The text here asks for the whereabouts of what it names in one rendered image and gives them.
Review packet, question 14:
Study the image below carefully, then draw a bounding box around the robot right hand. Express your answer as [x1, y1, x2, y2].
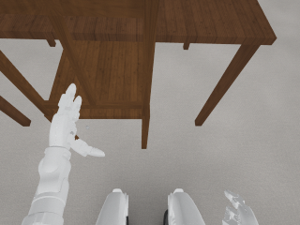
[222, 189, 259, 225]

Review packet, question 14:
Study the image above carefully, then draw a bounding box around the table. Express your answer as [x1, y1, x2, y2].
[0, 0, 277, 127]

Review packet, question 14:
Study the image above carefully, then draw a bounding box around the chair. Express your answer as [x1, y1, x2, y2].
[0, 0, 159, 149]

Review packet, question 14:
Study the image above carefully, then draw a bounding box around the robot left hand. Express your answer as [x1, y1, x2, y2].
[49, 83, 105, 158]

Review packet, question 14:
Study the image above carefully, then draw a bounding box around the robot right thigh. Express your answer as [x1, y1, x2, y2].
[168, 191, 205, 225]

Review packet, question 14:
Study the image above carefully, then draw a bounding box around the right robot shin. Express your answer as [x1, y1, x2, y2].
[168, 188, 184, 225]

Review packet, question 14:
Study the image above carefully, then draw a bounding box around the robot left forearm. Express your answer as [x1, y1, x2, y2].
[22, 145, 71, 225]

